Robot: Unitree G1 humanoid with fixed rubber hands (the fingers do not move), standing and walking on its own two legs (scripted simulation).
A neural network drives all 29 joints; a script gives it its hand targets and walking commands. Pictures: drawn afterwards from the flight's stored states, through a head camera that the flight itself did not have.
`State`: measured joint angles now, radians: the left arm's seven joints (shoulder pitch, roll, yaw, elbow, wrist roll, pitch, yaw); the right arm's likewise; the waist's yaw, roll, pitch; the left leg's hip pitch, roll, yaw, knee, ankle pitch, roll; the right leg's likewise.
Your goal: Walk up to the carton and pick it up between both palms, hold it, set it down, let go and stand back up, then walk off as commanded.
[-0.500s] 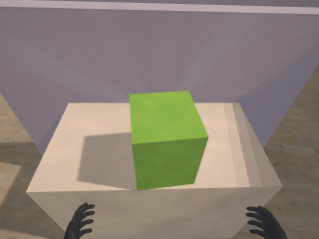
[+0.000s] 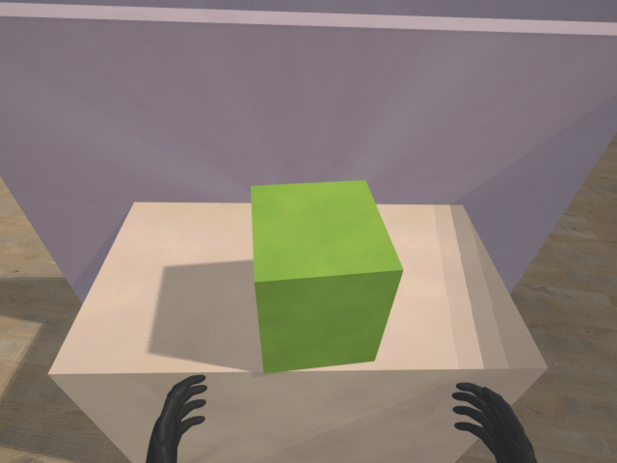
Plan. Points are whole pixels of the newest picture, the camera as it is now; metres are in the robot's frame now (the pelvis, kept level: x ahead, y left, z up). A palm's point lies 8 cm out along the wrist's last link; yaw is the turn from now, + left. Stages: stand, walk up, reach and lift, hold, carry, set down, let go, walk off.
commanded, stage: reach and lift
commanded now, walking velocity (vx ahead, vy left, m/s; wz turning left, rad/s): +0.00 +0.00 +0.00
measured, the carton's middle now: (314, 276) +0.44 +0.00 -0.02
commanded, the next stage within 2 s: none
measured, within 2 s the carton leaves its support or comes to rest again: neither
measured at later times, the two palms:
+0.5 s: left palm (179, 391) +0.22 +0.17 +0.02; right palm (499, 383) +0.24 -0.23 +0.02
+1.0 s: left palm (177, 320) +0.28 +0.18 +0.08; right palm (490, 310) +0.31 -0.23 +0.07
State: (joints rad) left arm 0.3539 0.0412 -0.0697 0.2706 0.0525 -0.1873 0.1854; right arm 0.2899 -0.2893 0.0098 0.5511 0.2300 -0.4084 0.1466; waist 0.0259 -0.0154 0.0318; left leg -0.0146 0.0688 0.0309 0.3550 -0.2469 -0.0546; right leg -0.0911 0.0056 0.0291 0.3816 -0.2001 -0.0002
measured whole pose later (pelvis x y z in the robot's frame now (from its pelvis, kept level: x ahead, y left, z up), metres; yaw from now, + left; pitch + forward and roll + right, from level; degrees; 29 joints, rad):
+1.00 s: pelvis +0.00 +0.00 +0.00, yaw -1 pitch -2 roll +0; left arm -0.08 0.01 0.05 0.03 0.00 0.33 0.18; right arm -0.19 -0.38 0.03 0.42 0.35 -0.02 0.07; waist 0.04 0.00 0.03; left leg -0.03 0.08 0.05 0.28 -0.20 -0.05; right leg -0.11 0.02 0.05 0.28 -0.14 0.00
